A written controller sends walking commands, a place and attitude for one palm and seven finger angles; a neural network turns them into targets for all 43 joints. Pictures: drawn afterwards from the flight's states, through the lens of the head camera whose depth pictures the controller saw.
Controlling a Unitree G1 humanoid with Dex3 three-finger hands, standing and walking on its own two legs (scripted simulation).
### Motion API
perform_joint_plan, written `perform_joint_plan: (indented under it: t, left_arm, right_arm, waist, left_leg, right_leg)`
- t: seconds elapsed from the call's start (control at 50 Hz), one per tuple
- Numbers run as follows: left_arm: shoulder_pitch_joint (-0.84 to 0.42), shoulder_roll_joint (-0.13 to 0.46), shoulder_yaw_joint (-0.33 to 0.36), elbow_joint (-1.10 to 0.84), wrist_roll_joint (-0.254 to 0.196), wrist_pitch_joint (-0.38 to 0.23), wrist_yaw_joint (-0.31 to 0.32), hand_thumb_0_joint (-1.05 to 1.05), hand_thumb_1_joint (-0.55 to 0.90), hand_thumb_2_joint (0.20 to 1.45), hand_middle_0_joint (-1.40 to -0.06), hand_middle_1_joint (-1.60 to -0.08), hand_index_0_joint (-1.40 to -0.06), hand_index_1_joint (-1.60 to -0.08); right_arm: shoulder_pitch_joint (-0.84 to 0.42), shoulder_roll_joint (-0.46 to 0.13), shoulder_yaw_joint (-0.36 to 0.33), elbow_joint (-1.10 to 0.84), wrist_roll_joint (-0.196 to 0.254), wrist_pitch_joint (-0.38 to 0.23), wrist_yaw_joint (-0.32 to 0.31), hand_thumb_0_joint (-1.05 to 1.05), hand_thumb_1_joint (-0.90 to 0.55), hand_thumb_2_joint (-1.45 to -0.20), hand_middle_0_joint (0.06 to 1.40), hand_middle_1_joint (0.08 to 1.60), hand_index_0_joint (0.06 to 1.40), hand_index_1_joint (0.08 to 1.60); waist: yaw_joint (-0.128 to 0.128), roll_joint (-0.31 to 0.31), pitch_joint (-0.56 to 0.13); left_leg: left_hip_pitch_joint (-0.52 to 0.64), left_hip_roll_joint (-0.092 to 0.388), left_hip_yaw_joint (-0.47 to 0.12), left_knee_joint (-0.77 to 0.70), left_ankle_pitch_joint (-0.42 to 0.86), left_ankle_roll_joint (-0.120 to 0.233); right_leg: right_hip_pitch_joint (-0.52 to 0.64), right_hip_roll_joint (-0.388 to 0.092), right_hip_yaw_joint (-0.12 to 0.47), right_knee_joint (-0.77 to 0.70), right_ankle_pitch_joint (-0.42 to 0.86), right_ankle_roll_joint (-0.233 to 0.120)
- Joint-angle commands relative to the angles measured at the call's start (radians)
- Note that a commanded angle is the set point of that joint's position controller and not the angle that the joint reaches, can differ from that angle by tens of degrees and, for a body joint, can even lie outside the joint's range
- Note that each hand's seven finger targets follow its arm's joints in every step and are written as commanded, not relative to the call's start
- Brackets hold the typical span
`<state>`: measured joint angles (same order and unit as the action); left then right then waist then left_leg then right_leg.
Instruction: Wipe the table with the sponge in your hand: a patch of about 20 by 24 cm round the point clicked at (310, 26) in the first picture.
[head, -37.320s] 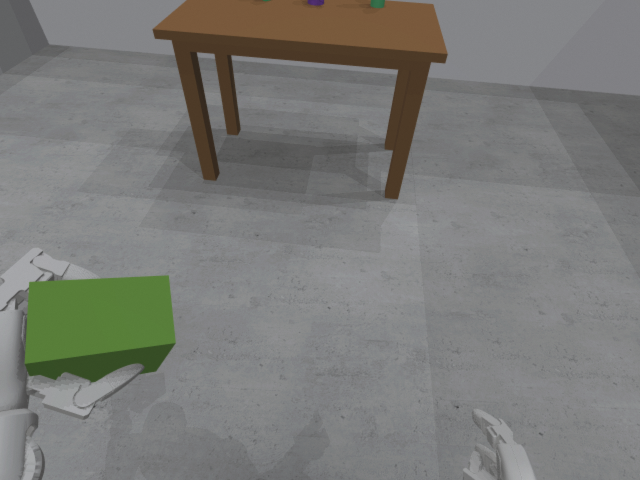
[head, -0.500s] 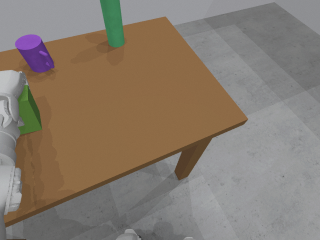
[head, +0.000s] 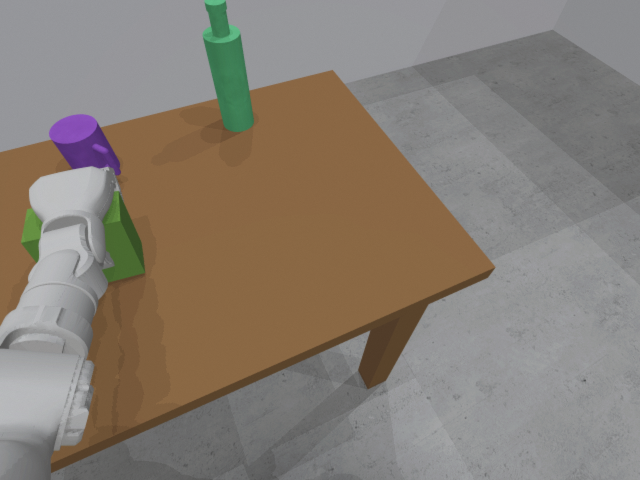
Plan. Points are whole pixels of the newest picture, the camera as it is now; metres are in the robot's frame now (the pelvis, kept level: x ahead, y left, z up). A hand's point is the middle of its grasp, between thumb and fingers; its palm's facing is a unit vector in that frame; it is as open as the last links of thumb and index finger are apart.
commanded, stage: slide across to the middle lane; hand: left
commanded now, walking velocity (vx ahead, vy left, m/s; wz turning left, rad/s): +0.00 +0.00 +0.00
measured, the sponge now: (94, 250) +0.42 +0.33 +0.00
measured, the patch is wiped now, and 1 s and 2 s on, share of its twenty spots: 0.35 0.65 0.85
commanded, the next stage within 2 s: wipe back along the middle lane in 0.04 s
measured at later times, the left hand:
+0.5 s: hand (109, 244) +0.40 +0.29 +0.04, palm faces -0.09 +0.00 -1.00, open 10.5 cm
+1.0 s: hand (110, 266) +0.37 +0.28 +0.04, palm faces -0.05 -0.01 -1.00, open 10.6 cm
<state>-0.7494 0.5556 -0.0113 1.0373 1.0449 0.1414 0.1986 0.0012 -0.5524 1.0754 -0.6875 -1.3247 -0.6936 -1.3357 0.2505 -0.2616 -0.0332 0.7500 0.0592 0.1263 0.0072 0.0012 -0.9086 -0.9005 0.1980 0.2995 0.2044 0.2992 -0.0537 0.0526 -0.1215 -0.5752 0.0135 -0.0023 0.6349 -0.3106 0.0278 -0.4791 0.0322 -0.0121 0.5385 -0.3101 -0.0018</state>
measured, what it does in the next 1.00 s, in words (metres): stands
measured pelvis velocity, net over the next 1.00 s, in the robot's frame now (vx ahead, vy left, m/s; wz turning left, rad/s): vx -0.01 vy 0.00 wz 0.01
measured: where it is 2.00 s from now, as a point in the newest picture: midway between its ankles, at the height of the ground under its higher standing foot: outside the picture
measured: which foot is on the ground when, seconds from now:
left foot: down 0.00-1.00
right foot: down 0.00-1.00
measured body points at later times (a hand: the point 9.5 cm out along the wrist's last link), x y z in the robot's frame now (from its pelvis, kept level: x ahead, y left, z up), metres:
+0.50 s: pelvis -0.01 -0.01 +0.00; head +0.04 -0.01 +0.45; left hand +0.40 +0.28 +0.10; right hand +0.08 -0.28 -0.13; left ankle -0.01 +0.10 -0.73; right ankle -0.04 -0.13 -0.73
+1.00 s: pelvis -0.01 +0.00 +0.00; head +0.02 -0.01 +0.45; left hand +0.37 +0.27 +0.09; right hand +0.12 -0.25 -0.12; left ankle -0.01 +0.10 -0.73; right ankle -0.04 -0.13 -0.73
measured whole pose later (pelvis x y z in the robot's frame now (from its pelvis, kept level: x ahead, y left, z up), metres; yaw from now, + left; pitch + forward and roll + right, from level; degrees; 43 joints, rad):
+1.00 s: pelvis -0.01 +0.00 +0.00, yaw +1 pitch +9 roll -1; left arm -0.52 0.39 -0.12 0.80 0.99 0.30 0.27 0.00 -0.51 1.06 -0.64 -1.36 -0.65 -1.37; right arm 0.18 -0.26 -0.02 0.72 0.09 0.18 0.00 0.00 -0.91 -0.90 0.20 0.30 0.20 0.30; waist 0.00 0.06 -0.13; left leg -0.46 0.00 0.00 0.59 -0.29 0.03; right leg -0.38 0.02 -0.01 0.52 -0.30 -0.01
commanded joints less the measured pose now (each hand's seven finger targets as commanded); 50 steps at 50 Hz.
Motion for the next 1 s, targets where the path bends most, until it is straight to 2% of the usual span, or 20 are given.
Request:
perform_joint_plan:
  t: [0.0, 0.04, 0.08, 0.14, 0.2, 0.24, 0.32, 0.4, 0.42, 0.46, 0.54, 0.58, 0.6, 0.66, 0.7, 0.76, 0.82, 0.88, 0.92, 0.98]
  left_arm:
    - [-0.353, 0.229, 0.036, -0.153, 0.003, 0.018, 0.030, 0.000, 0.100, 1.300, -1.200, -1.600, -1.200, -1.600]
    - [-0.372, 0.170, -0.010, -0.172, 0.004, 0.027, 0.030, 0.000, 0.100, 1.300, -1.200, -1.600, -1.200, -1.600]
    - [-0.359, 0.174, -0.001, -0.186, 0.004, 0.028, 0.029, 0.000, 0.100, 1.300, -1.200, -1.600, -1.200, -1.600]
    - [-0.346, 0.129, -0.035, -0.176, 0.002, 0.042, 0.030, 0.000, 0.100, 1.300, -1.200, -1.600, -1.200, -1.600]
    - [-0.281, 0.137, -0.009, -0.186, -0.016, 0.044, 0.029, 0.000, 0.100, 1.300, -1.200, -1.600, -1.200, -1.600]
    - [-0.225, 0.154, 0.005, -0.149, -0.014, 0.058, 0.031, 0.000, 0.100, 1.300, -1.200, -1.600, -1.200, -1.600]
    - [-0.229, 0.185, 0.010, -0.107, 0.006, 0.078, 0.031, 0.000, 0.100, 1.300, -1.200, -1.600, -1.200, -1.600]
    - [-0.215, 0.123, -0.031, -0.165, 0.016, 0.066, 0.035, 0.000, 0.100, 1.300, -1.200, -1.600, -1.200, -1.600]
    - [-0.183, 0.136, -0.010, -0.168, 0.012, 0.064, 0.038, 0.000, 0.100, 1.300, -1.200, -1.600, -1.200, -1.600]
    - [-0.145, 0.093, -0.018, -0.182, -0.015, 0.056, 0.037, 0.000, 0.100, 1.300, -1.200, -1.600, -1.200, -1.600]
    - [-0.115, 0.076, -0.032, -0.157, -0.021, 0.074, 0.053, 0.000, 0.100, 1.300, -1.200, -1.600, -1.200, -1.600]
    - [-0.089, 0.046, -0.049, -0.168, -0.026, 0.079, 0.056, 0.000, 0.100, 1.300, -1.200, -1.600, -1.200, -1.600]
    - [-0.104, 0.062, -0.041, -0.165, -0.019, 0.085, 0.060, 0.000, 0.100, 1.300, -1.200, -1.600, -1.200, -1.600]
    - [-0.043, 0.001, -0.065, -0.191, -0.039, 0.097, 0.059, 0.000, 0.100, 1.300, -1.200, -1.600, -1.200, -1.600]
    - [-0.053, -0.010, -0.087, -0.202, -0.038, 0.109, 0.057, 0.000, 0.100, 1.300, -1.200, -1.600, -1.200, -1.600]
    - [-0.007, -0.012, -0.070, -0.231, -0.054, 0.123, 0.055, 0.000, 0.100, 1.300, -1.200, -1.600, -1.200, -1.600]
    - [-0.014, -0.025, -0.094, -0.244, -0.054, 0.140, 0.049, 0.000, 0.100, 1.300, -1.200, -1.600, -1.200, -1.600]
    - [0.026, -0.016, -0.084, -0.276, -0.057, 0.153, 0.042, 0.000, 0.100, 1.300, -1.200, -1.600, -1.200, -1.600]
    - [0.043, -0.054, -0.113, -0.289, -0.054, 0.163, 0.035, 0.000, 0.100, 1.300, -1.200, -1.600, -1.200, -1.600]
    - [0.122, -0.069, -0.114, -0.346, -0.057, 0.168, 0.027, 0.000, 0.100, 1.300, -1.200, -1.600, -1.200, -1.600]
  right_arm:
    - [0.061, -0.174, -0.060, -0.063, -0.007, -0.010, -0.006, 0.000, -0.900, -0.900, 0.200, 0.300, 0.200, 0.300]
    - [0.053, -0.168, -0.061, -0.062, -0.007, -0.010, -0.004, 0.000, -0.900, -0.900, 0.200, 0.300, 0.200, 0.300]
    - [0.053, -0.169, -0.064, -0.061, -0.008, -0.011, -0.002, 0.000, -0.900, -0.900, 0.200, 0.300, 0.200, 0.300]
    - [0.038, -0.164, -0.061, -0.063, -0.005, -0.004, -0.002, 0.000, -0.900, -0.900, 0.200, 0.300, 0.200, 0.300]
    - [0.023, -0.165, -0.060, -0.071, -0.005, -0.001, -0.003, 0.000, -0.900, -0.900, 0.200, 0.300, 0.200, 0.300]
    - [0.010, -0.168, -0.053, -0.077, -0.001, 0.004, -0.005, 0.000, -0.900, -0.900, 0.200, 0.300, 0.200, 0.300]
    - [-0.002, -0.176, -0.043, -0.079, 0.005, 0.010, -0.009, 0.000, -0.900, -0.900, 0.200, 0.300, 0.200, 0.300]
    - [-0.012, -0.163, -0.050, -0.095, 0.003, 0.005, -0.006, 0.000, -0.900, -0.900, 0.200, 0.300, 0.200, 0.300]
    - [-0.012, -0.164, -0.052, -0.097, 0.002, 0.005, -0.006, 0.000, -0.900, -0.900, 0.200, 0.300, 0.200, 0.300]
    - [-0.029, -0.156, -0.050, -0.109, 0.007, 0.003, -0.008, 0.000, -0.900, -0.900, 0.200, 0.300, 0.200, 0.300]
    - [-0.038, -0.160, -0.045, -0.106, 0.010, 0.006, -0.008, 0.000, -0.900, -0.900, 0.200, 0.300, 0.200, 0.300]
    - [-0.046, -0.158, -0.047, -0.111, 0.011, 0.003, -0.008, 0.000, -0.900, -0.900, 0.200, 0.300, 0.200, 0.300]
    - [-0.049, -0.160, -0.046, -0.104, 0.011, 0.006, -0.009, 0.000, -0.900, -0.900, 0.200, 0.300, 0.200, 0.300]
    - [-0.072, -0.148, -0.046, -0.118, 0.015, 0.004, -0.004, 0.000, -0.900, -0.900, 0.200, 0.300, 0.200, 0.300]
    - [-0.078, -0.150, -0.042, -0.121, 0.014, 0.010, -0.007, 0.000, -0.900, -0.900, 0.200, 0.300, 0.200, 0.300]
    - [-0.100, -0.146, -0.041, -0.131, 0.018, 0.010, -0.007, 0.000, -0.900, -0.900, 0.200, 0.300, 0.200, 0.300]
    - [-0.107, -0.147, -0.037, -0.131, 0.019, 0.014, -0.010, 0.000, -0.900, -0.900, 0.200, 0.300, 0.200, 0.300]
    - [-0.123, -0.147, -0.034, -0.142, 0.019, 0.017, -0.012, 0.000, -0.900, -0.900, 0.200, 0.300, 0.200, 0.300]
    - [-0.131, -0.142, -0.033, -0.148, 0.020, 0.019, -0.011, 0.000, -0.900, -0.900, 0.200, 0.300, 0.200, 0.300]
    - [-0.148, -0.139, -0.035, -0.165, 0.020, 0.020, -0.009, 0.000, -0.900, -0.900, 0.200, 0.300, 0.200, 0.300]
  waist:
    - [-0.010, 0.010, -0.358]
    - [-0.022, 0.004, -0.353]
    - [-0.011, 0.034, -0.369]
    - [-0.018, 0.006, -0.345]
    - [0.005, 0.002, -0.361]
    - [0.014, -0.040, -0.326]
    - [0.007, -0.064, -0.247]
    - [0.018, 0.010, -0.283]
    - [0.030, -0.006, -0.305]
    - [0.033, -0.026, -0.307]
    - [0.026, -0.060, -0.232]
    - [0.034, -0.051, -0.233]
    - [0.030, -0.051, -0.228]
    - [0.043, -0.053, -0.242]
    - [0.037, -0.052, -0.218]
    - [0.053, -0.049, -0.231]
    - [0.044, -0.069, -0.204]
    - [0.059, -0.057, -0.206]
    - [0.056, -0.076, -0.194]
    - [0.078, -0.060, -0.223]
  left_leg:
    - [0.331, -0.010, -0.020, -0.011, 0.515, 0.015]
    - [0.340, -0.010, -0.016, -0.009, 0.515, 0.018]
    - [0.363, -0.010, -0.019, -0.004, 0.548, 0.017]
    - [0.338, -0.014, -0.014, -0.013, 0.499, 0.018]
    - [0.334, -0.017, -0.008, -0.016, 0.502, 0.020]
    - [0.282, -0.025, -0.002, -0.030, 0.443, 0.022]
    - [0.223, -0.032, -0.001, -0.052, 0.355, 0.026]
    - [0.283, -0.026, -0.006, -0.052, 0.364, 0.024]
    - [0.284, -0.026, -0.007, -0.050, 0.369, 0.023]
    - [0.278, -0.024, -0.010, -0.057, 0.371, 0.021]
    - [0.242, -0.024, -0.010, -0.068, 0.290, 0.022]
    - [0.258, -0.024, -0.013, -0.071, 0.299, 0.022]
    - [0.259, -0.021, -0.015, -0.073, 0.292, 0.019]
    - [0.271, -0.021, -0.017, -0.079, 0.304, 0.018]
    - [0.268, -0.021, -0.018, -0.081, 0.276, 0.018]
    - [0.277, -0.021, -0.019, -0.088, 0.294, 0.017]
    - [0.280, -0.021, -0.019, -0.089, 0.284, 0.018]
    - [0.291, -0.024, -0.022, -0.094, 0.297, 0.016]
    - [0.295, -0.023, -0.021, -0.095, 0.305, 0.015]
    - [0.325, -0.023, -0.027, -0.088, 0.352, 0.013]
  right_leg:
    - [0.104, 0.018, -0.013, -0.015, 0.484, -0.048]
    - [0.099, 0.017, -0.011, -0.019, 0.498, -0.047]
    - [0.107, 0.016, -0.009, -0.014, 0.514, -0.051]
    - [0.111, 0.014, -0.010, -0.021, 0.502, -0.048]
    - [0.151, 0.011, -0.007, -0.020, 0.527, -0.050]
    - [0.177, 0.009, -0.003, -0.028, 0.515, -0.048]
    - [0.162, 0.003, -0.002, -0.039, 0.452, -0.046]
    - [0.135, 0.008, -0.007, -0.037, 0.399, -0.055]
    - [0.148, 0.009, -0.005, -0.036, 0.402, -0.056]
    - [0.159, 0.010, -0.007, -0.036, 0.404, -0.056]
    - [0.127, 0.011, -0.009, -0.051, 0.334, -0.051]
    - [0.123, 0.013, -0.015, -0.048, 0.320, -0.054]
    - [0.112, 0.012, -0.016, -0.049, 0.307, -0.054]
    - [0.126, 0.013, -0.016, -0.052, 0.310, -0.057]
    - [0.112, 0.014, -0.018, -0.056, 0.281, -0.056]
    - [0.138, 0.013, -0.016, -0.056, 0.301, -0.058]
    - [0.130, 0.012, -0.021, -0.062, 0.296, -0.056]
    - [0.151, 0.013, -0.021, -0.060, 0.303, -0.060]
    - [0.147, 0.013, -0.023, -0.064, 0.311, -0.059]
    - [0.167, 0.016, -0.025, -0.052, 0.337, -0.065]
